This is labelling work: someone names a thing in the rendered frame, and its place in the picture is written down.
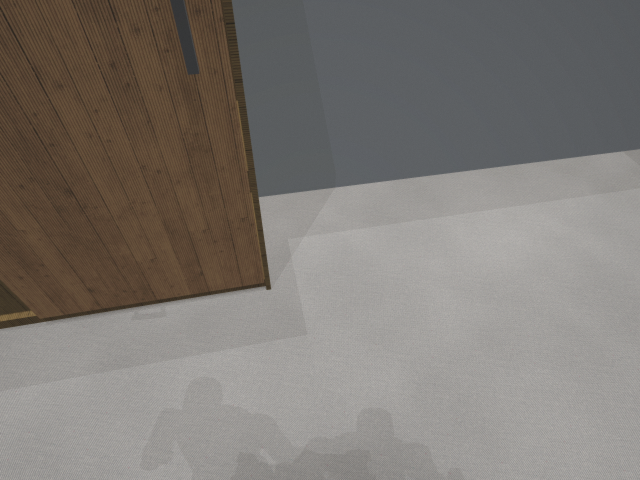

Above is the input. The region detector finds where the handle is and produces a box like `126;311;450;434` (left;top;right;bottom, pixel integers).
170;0;199;75

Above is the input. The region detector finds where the wardrobe door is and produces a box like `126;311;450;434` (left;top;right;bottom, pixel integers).
0;280;30;315
0;0;264;319

